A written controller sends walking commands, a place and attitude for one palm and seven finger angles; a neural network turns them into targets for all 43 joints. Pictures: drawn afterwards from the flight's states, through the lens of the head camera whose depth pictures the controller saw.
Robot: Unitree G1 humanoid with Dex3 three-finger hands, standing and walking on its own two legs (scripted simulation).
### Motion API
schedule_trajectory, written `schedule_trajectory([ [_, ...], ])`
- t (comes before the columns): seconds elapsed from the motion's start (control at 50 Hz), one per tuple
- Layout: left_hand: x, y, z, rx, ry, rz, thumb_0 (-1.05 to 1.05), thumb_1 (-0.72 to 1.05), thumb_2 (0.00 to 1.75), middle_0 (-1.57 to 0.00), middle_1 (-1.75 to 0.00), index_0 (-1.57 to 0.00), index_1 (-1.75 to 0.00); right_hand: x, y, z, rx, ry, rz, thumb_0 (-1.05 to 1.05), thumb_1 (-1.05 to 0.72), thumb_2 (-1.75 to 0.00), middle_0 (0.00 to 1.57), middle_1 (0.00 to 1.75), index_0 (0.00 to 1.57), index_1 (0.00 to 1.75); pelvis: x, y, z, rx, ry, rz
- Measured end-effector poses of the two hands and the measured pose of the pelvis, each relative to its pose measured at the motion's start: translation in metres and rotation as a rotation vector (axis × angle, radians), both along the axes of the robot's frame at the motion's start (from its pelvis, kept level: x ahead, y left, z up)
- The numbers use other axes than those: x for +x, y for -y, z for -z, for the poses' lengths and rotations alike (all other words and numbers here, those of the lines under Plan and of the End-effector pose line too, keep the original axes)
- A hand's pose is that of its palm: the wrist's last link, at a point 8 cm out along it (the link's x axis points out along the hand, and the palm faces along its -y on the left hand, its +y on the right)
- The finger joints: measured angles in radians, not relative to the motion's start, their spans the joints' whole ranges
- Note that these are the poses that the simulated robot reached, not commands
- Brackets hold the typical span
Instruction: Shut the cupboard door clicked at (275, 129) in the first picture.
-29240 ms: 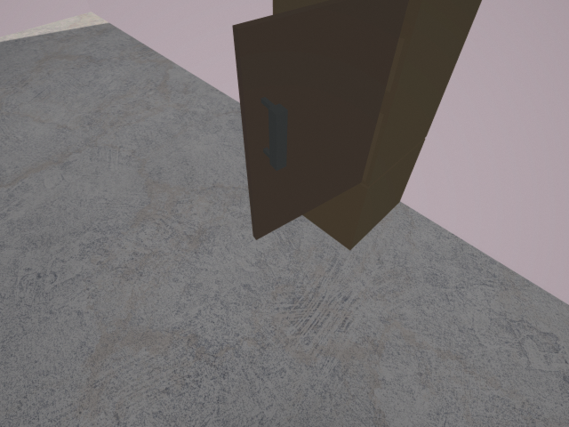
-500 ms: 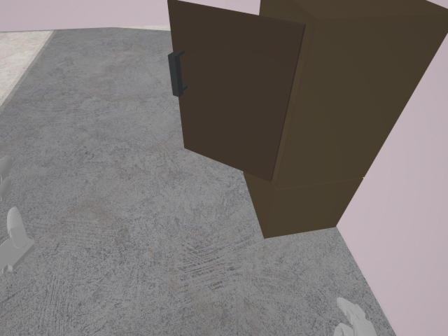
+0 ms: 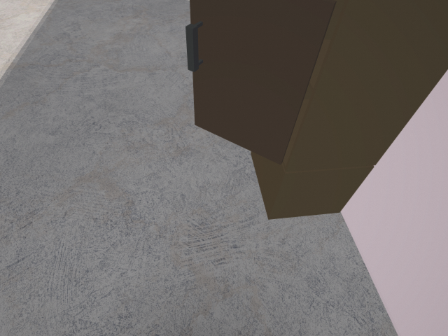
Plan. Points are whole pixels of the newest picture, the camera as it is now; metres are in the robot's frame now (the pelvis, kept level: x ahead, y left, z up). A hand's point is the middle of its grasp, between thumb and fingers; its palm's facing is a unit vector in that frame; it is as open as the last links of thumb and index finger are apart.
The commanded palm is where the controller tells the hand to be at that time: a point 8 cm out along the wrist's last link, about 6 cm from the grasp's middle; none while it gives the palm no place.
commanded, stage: let the arm hang, fingers relaxed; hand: left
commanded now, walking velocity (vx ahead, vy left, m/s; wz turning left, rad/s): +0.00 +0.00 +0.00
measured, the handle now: (196, 46) +0.94 +0.15 +0.03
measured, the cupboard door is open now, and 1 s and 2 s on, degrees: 51 51 51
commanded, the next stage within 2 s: look to check the result in 0.60 s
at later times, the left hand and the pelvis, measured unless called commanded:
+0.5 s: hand out of the picture -0.01 +0.18 -0.18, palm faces +0.01 -0.99 -0.17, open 7.3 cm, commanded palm none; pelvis +0.00 +0.01 +0.00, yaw -1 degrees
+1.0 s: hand out of the picture +0.01 +0.22 -0.17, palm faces -0.03 -0.96 -0.27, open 7.3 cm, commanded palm none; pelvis +0.01 +0.01 +0.00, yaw -1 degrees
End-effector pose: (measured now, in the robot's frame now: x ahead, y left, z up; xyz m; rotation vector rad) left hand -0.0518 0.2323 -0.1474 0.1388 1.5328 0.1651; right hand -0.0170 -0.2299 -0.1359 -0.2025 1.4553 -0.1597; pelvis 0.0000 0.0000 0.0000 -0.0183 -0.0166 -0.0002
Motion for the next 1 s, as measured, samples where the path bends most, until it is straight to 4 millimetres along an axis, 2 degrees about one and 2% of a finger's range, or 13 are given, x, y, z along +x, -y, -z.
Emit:
schedule_trajectory([
  [0.06, -0.017, -0.003, -0.005, 0.011, -0.046, -0.006, 0.0, 0.94, 0.9, -0.2, -0.3, -0.21, -0.3, -0.007, -0.009, 0.004, 0.018, -0.008, 0.019, 0.01, -0.91, -0.9, 0.2, 0.3, 0.2, 0.3, 0.0, -0.004, -0.001, 0.001, 0.006, 0.006],
  [0.12, -0.022, -0.005, -0.008, 0.017, -0.056, -0.007, 0.0, 0.93, 0.9, -0.2, -0.3, -0.2, -0.3, -0.007, -0.016, 0.007, 0.034, 0.001, 0.031, 0.01, -0.91, -0.9, 0.2, 0.3, 0.2, 0.3, -0.001, -0.007, -0.001, 0.003, 0.011, 0.01],
  [0.2, -0.017, -0.004, -0.007, 0.013, -0.03, -0.001, 0.0, 0.92, 0.9, -0.2, -0.3, -0.2, -0.3, -0.003, -0.023, 0.01, 0.047, 0.025, 0.038, 0.0, -0.91, -0.9, 0.2, 0.3, 0.2, 0.3, -0.002, -0.01, -0.001, 0.005, 0.015, 0.014],
  [0.3, 0.002, 0.0, -0.003, -0.003, 0.033, 0.009, 0.0, 0.92, 0.9, -0.2, -0.3, -0.2, -0.3, 0.003, -0.026, 0.01, 0.045, 0.057, 0.039, 0.01, -0.91, -0.9, 0.2, 0.3, 0.2, 0.3, -0.003, -0.013, -0.001, 0.009, 0.014, 0.017],
  [0.5, 0.033, 0.003, 0.0, -0.022, 0.122, 0.033, 0.0, 0.91, 0.9, -0.2, -0.3, -0.2, -0.3, 0.008, -0.016, 0.004, 0.014, 0.091, 0.045, 0.0, -0.91, -0.9, 0.2, 0.3, 0.2, 0.3, -0.004, -0.014, -0.002, 0.013, 0.011, 0.018],
  [0.76, 0.042, -0.022, -0.006, 0.034, 0.107, 0.057, 0.0, 0.91, 0.9, -0.2, -0.3, -0.2, -0.3, 0.01, 0.003, 0.0, -0.02, 0.073, 0.041, 0.0, -0.91, -0.9, 0.2, 0.3, 0.2, 0.3, -0.001, -0.012, -0.003, 0.011, 0.011, 0.02],
  [1.0, 0.064, -0.038, -0.013, 0.076, 0.123, 0.08, 0.0, 0.91, 0.9, -0.2, -0.3, -0.2, -0.3, 0.039, 0.021, -0.004, -0.047, 0.105, 0.016, 0.0, -0.91, -0.9, 0.2, 0.3, 0.2, 0.3, 0.007, -0.011, -0.004, 0.014, 0.007, 0.021],
])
